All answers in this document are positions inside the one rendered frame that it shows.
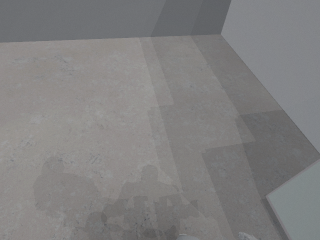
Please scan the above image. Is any fridge door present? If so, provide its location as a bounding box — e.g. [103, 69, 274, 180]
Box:
[268, 161, 320, 240]

